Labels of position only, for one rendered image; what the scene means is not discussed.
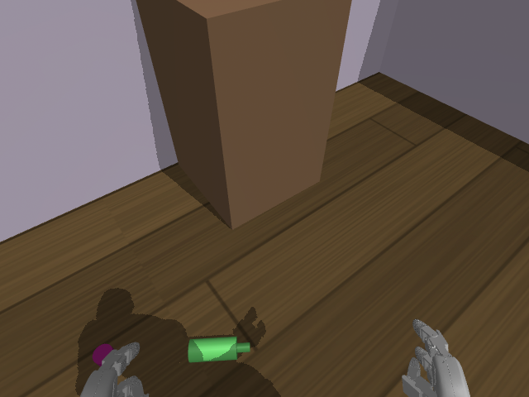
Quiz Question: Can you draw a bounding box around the left robot hand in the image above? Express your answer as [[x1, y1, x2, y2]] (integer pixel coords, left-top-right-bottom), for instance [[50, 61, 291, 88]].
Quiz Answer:
[[80, 342, 149, 397]]

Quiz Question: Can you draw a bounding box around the right robot hand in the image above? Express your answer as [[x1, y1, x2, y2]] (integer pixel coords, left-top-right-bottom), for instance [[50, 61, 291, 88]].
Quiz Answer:
[[402, 319, 470, 397]]

